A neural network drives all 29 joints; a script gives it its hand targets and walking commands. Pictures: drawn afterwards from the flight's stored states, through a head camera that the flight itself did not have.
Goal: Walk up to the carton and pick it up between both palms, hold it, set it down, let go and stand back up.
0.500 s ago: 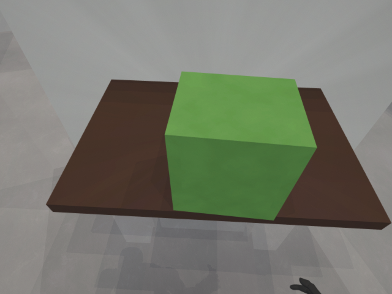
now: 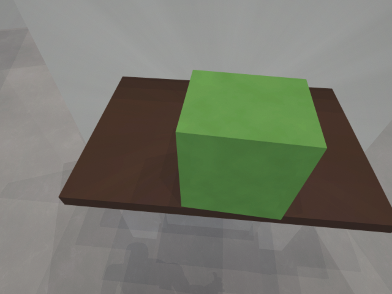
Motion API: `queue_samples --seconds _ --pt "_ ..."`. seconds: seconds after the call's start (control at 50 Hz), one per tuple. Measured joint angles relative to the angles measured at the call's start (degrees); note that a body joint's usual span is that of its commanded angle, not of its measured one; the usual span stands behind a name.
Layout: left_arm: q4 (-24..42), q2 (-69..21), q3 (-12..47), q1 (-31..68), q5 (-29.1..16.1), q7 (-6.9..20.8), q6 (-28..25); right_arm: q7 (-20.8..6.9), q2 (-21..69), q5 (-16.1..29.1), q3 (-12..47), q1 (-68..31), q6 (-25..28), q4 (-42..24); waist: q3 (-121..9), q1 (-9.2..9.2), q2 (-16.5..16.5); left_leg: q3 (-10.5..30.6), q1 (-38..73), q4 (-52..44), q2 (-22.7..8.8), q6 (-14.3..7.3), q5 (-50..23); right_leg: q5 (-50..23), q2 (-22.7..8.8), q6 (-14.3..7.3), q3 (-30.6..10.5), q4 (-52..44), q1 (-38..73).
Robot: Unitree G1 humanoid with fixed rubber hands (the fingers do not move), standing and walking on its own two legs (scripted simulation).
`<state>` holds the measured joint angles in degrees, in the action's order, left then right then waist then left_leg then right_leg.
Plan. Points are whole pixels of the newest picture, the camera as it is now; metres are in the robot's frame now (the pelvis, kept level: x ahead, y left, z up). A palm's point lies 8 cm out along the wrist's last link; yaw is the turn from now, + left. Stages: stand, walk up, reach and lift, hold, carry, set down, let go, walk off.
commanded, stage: walk up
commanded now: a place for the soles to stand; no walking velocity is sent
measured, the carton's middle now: (238, 148) +0.40 -0.09 +0.08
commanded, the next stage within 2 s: reach and lift in 1.08 s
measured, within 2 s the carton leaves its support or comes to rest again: neither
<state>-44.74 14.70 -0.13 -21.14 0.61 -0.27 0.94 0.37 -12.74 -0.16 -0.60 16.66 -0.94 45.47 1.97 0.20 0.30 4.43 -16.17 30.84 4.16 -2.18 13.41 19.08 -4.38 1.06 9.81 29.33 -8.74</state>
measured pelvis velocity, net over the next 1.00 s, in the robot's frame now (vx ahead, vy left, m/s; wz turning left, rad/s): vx -0.01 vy -0.03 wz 0.06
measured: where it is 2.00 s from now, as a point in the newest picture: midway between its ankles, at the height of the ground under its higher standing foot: outside the picture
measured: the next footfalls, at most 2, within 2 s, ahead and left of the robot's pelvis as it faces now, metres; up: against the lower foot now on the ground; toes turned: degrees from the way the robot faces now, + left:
none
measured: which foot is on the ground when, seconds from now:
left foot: down 0.00-1.00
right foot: down 0.00-1.00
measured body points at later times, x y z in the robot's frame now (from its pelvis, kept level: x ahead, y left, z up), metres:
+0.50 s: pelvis +0.00 -0.02 +0.00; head +0.01 -0.01 +0.45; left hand +0.03 +0.24 -0.14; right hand +0.09 -0.27 -0.12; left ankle +0.03 +0.09 -0.73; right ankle -0.04 -0.12 -0.73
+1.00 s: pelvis -0.01 -0.03 -0.01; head +0.01 -0.02 +0.44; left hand +0.02 +0.24 -0.14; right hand +0.09 -0.28 -0.13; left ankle +0.03 +0.10 -0.73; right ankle -0.04 -0.12 -0.73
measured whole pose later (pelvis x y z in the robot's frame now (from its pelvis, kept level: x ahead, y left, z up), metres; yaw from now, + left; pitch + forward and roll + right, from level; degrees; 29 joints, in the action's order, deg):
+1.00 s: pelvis -0.01 -0.03 -0.01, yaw +3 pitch -2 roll -1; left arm -47.7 16.1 0.2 -18.1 0.3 -0.1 2.6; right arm 1.6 -13.5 -0.5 -0.4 16.4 -0.5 45.1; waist 3.3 1.0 -0.4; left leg 8.9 -18.2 34.8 3.9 0.2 14.5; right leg 21.4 -3.0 -1.0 12.5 32.5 -9.1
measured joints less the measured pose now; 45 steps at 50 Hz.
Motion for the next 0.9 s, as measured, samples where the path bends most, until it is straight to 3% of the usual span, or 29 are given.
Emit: queue_samples --seconds 0.9 --pt "-3.2 1.3 0.4 3.0 -0.4 0.2 1.7 1.2 -0.6 -0.4 0.3 0.0 0.5 -0.3 1.0 0.78 -0.7 4.3 -1.9 3.9 -0.3 2.4 1.3 2.5 1.4 -2.1 2.6 3.2 -0.3"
